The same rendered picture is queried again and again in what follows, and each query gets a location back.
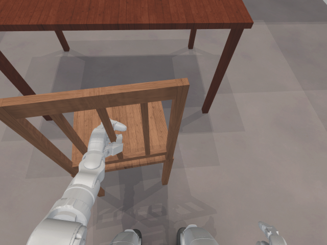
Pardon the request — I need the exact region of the chair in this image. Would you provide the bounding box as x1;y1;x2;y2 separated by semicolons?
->
0;78;190;197

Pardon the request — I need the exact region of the right robot hand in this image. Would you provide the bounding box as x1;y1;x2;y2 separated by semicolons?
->
255;221;287;245

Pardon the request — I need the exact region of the robot right thigh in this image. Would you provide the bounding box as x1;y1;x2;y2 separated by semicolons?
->
180;227;218;245

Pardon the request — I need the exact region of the left robot hand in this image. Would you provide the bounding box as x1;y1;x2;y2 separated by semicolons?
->
87;119;127;158

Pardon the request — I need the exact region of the left robot upper arm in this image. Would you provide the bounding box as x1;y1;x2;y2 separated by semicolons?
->
30;218;87;245

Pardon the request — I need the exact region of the robot thigh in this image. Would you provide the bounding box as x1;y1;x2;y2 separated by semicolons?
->
180;227;218;245
109;231;141;245

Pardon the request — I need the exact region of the left robot forearm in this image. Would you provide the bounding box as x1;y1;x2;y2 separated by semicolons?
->
26;151;105;245

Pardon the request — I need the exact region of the table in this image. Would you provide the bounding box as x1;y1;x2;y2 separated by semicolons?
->
0;0;254;121

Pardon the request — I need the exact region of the robot left thigh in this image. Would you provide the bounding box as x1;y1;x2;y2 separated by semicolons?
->
109;231;141;245

